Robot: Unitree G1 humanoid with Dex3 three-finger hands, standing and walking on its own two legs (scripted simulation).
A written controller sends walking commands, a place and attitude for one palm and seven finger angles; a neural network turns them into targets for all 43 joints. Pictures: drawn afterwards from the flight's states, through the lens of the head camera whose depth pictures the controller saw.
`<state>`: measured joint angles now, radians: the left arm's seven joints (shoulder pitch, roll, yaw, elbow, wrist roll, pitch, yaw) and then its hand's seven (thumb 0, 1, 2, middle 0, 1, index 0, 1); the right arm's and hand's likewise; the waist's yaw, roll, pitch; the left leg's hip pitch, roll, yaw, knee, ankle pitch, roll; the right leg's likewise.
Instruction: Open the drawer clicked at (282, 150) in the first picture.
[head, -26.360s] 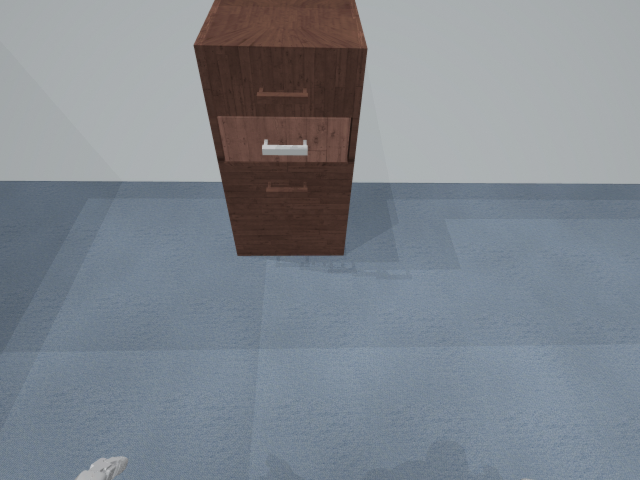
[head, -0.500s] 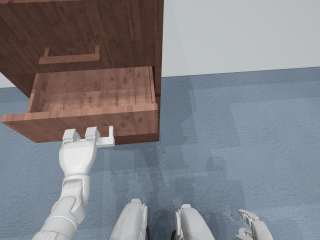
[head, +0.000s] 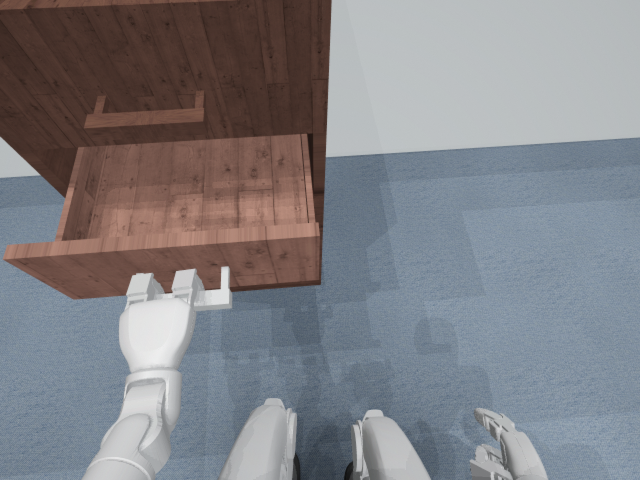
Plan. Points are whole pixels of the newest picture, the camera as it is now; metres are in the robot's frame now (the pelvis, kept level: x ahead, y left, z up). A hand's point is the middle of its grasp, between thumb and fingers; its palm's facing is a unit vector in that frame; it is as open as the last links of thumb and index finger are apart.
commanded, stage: pull the drawer open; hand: left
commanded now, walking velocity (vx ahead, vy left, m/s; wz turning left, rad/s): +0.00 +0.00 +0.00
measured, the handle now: (182, 289) +0.36 +0.22 -0.07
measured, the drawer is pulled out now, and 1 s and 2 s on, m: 0.17 0.20 0.21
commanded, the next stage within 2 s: none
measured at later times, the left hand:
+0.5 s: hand (174, 347) +0.28 +0.22 -0.09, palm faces -0.06 -0.06 -1.00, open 5.9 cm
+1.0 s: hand (173, 358) +0.27 +0.22 -0.09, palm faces -0.07 -0.06 -1.00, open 5.9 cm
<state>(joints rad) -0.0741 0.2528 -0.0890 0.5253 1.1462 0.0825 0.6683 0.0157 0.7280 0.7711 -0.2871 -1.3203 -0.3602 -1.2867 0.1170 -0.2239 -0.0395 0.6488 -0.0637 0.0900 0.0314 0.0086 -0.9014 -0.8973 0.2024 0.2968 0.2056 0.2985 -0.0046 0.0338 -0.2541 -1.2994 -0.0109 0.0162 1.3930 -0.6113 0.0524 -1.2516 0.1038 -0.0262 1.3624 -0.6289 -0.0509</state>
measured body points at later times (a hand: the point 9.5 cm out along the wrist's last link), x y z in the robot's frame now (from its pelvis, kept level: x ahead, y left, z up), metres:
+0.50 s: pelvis +0.00 +0.00 +0.00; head +0.13 +0.00 +0.43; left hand +0.28 +0.22 -0.04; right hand +0.17 -0.24 -0.14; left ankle +0.01 +0.09 -0.59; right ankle +0.00 -0.10 -0.59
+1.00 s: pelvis +0.00 -0.01 +0.00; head +0.13 +0.00 +0.43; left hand +0.27 +0.22 -0.04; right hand +0.18 -0.24 -0.13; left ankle +0.01 +0.09 -0.59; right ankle +0.00 -0.10 -0.59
